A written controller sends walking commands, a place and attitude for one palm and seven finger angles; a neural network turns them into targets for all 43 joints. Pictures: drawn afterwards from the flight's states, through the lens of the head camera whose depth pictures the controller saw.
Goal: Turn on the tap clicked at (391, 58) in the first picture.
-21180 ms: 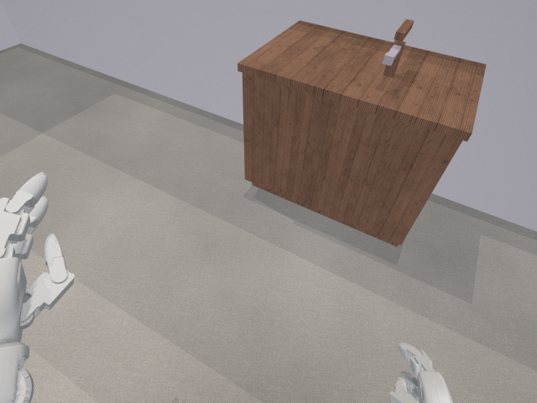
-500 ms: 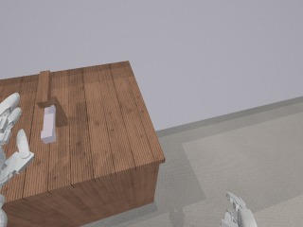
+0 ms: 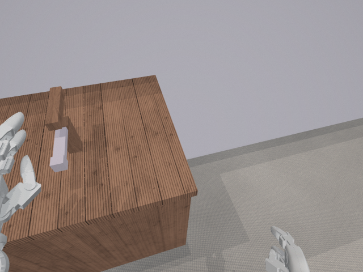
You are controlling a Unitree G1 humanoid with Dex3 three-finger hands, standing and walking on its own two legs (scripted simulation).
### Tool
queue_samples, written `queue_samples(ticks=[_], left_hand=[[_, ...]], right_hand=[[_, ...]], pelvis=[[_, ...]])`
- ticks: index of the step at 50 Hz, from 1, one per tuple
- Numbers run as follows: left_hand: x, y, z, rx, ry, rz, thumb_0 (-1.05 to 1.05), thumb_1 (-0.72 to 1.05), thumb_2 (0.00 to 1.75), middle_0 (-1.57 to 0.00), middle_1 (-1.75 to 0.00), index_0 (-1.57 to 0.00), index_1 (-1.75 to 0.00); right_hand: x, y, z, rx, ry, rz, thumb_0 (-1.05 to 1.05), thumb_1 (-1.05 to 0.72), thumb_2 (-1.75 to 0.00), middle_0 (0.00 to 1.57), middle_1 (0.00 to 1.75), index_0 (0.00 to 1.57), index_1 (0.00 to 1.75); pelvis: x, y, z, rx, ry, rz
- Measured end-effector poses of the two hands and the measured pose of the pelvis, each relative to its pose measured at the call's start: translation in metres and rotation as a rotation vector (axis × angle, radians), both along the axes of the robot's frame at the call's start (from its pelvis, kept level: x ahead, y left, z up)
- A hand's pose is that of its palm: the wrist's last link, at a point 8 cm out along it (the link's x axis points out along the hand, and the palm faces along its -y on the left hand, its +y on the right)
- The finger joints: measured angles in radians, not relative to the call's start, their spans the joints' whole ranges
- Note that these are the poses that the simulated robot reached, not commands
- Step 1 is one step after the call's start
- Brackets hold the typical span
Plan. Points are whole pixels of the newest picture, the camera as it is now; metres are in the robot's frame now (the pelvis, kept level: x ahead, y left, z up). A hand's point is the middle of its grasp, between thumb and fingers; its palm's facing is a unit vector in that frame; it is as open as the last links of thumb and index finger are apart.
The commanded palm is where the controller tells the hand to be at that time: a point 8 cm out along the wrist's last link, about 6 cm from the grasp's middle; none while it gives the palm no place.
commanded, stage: shuffle to correct the standing spot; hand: left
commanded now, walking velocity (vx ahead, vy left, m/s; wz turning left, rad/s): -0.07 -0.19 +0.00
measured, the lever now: (59, 163) +0.33 +0.30 +0.04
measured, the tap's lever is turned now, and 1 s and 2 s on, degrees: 0 0 0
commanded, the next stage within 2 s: come to a stop and stand still in 0.42 s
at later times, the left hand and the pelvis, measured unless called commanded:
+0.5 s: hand (34, 189) +0.21 +0.24 +0.17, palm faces +0.33 -0.85 -0.42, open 7.4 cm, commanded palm +0.15 +0.28 +0.18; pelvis -0.01 +0.00 +0.00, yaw +0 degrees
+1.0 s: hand out of the picture +0.22 +0.31 +0.17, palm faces +0.38 -0.84 -0.38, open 7.4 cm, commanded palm +0.16 +0.33 +0.18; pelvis -0.01 +0.05 +0.01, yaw -1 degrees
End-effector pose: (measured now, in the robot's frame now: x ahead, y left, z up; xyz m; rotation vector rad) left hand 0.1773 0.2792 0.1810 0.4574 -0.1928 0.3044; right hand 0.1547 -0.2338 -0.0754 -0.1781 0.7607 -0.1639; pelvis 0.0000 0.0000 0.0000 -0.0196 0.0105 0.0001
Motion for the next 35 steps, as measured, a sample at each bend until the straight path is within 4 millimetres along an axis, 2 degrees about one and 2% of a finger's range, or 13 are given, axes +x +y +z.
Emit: queue_samples(ticks=[8, 18, 28, 29, 31, 33, 35], left_hand=[[0.003, -0.004, 0.001, 0.008, -0.006, -0.03, 0.01, 0.89, 0.9, -0.21, -0.3, -0.21, -0.31], [-0.005, -0.002, 0.005, 0.029, -0.001, -0.027, 0.01, 0.89, 0.9, -0.21, -0.3, -0.21, -0.31], [-0.005, -0.002, 0.001, 0.005, 0.002, 0.001, 0.01, 0.89, 0.9, -0.21, -0.3, -0.21, -0.31], [-0.002, 0.002, 0.006, 0.065, -0.004, -0.01, 0.01, 0.89, 0.9, -0.21, -0.3, -0.21, -0.31], [0.009, 0.021, 0.019, 0.153, -0.067, -0.007, 0.01, 0.88, 0.9, -0.21, -0.3, -0.21, -0.31], [0.016, 0.038, 0.021, 0.139, -0.096, 0.033, 0.01, 0.88, 0.9, -0.21, -0.3, -0.21, -0.31], [0.017, 0.04, 0.016, 0.102, -0.098, 0.042, 0.01, 0.89, 0.9, -0.21, -0.3, -0.21, -0.31]], right_hand=[[-0.006, -0.002, 0.0, 0.0, 0.0, -0.013, 0.01, -0.91, -0.9, 0.2, 0.3, 0.2, 0.29], [-0.016, -0.001, -0.001, -0.003, 0.013, -0.016, 0.01, -0.91, -0.9, 0.2, 0.3, 0.2, 0.29], [-0.013, 0.002, -0.003, 0.01, 0.006, -0.001, 0.01, -0.91, -0.9, 0.2, 0.3, 0.2, 0.29], [-0.013, 0.002, -0.003, -0.003, 0.003, 0.014, 0.01, -0.91, -0.9, 0.2, 0.3, 0.2, 0.29], [-0.016, 0.002, -0.003, -0.025, 0.019, 0.053, 0.01, -0.91, -0.9, 0.2, 0.3, 0.2, 0.29], [-0.017, 0.001, -0.001, -0.024, 0.011, 0.072, 0.01, -0.91, -0.9, 0.2, 0.3, 0.2, 0.29], [-0.018, -0.001, 0.002, -0.023, -0.017, 0.069, 0.01, -0.91, -0.9, 0.2, 0.3, 0.2, 0.3]], pelvis=[[-0.003, -0.001, -0.001, -0.001, 0.0, -0.001], [-0.006, 0.0, 0.0, 0.0, 0.002, 0.001], [-0.005, -0.001, 0.001, 0.002, 0.002, 0.005], [-0.007, -0.002, 0.001, 0.001, -0.003, 0.004], [-0.01, -0.005, 0.002, 0.009, 0.001, 0.003], [-0.014, -0.003, 0.002, 0.014, 0.002, -0.013], [-0.016, 0.003, 0.001, 0.018, -0.001, -0.023]])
